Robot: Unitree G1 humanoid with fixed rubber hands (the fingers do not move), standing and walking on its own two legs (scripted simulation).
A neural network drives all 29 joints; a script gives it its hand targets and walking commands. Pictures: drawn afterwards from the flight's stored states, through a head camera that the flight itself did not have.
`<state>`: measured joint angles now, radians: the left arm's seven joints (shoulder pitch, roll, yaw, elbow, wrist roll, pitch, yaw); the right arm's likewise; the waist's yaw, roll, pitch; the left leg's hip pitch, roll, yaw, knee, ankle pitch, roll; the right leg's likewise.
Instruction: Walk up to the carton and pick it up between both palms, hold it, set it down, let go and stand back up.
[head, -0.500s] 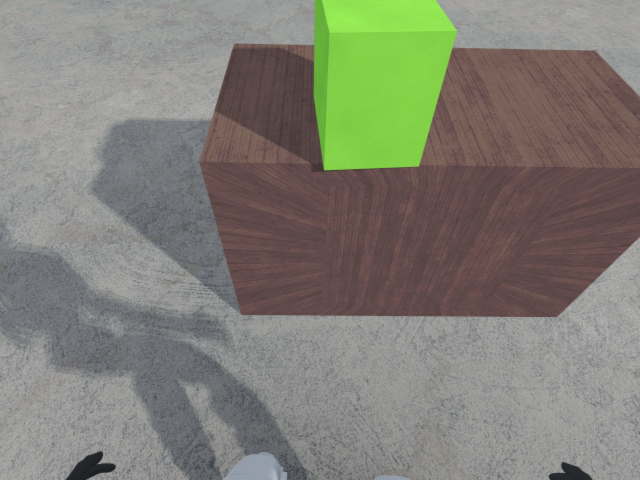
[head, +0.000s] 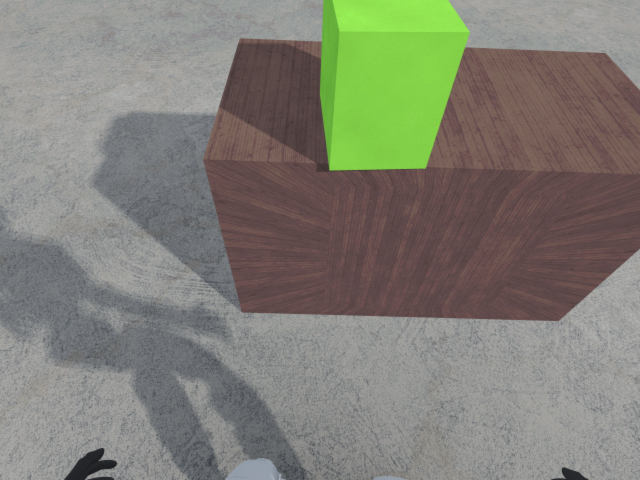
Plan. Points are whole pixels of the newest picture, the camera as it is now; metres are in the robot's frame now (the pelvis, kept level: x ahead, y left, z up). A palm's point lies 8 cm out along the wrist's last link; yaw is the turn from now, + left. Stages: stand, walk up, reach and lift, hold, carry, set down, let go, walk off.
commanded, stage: walk up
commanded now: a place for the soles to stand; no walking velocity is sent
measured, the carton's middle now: (376, 70) +0.84 -0.07 +0.07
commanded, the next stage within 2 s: none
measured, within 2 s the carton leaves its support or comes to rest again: neither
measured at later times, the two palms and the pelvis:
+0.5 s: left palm out of the picture +0.08 +0.30 -0.10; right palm out of the picture +0.11 -0.33 -0.08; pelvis +0.01 -0.01 +0.00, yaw +1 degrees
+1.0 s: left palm out of the picture +0.09 +0.28 -0.10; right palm out of the picture +0.11 -0.35 -0.08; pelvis +0.01 -0.03 +0.00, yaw +1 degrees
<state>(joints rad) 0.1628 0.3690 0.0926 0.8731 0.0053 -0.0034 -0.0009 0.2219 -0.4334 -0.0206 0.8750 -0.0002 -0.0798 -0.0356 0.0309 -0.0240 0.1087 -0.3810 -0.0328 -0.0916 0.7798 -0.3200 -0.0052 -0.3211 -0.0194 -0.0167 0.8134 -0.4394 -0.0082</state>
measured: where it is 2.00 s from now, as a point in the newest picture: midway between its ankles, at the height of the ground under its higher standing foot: outside the picture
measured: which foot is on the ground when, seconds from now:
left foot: down 0.00-0.22, up 0.24-0.44, down 0.46-1.00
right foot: down 0.00-1.00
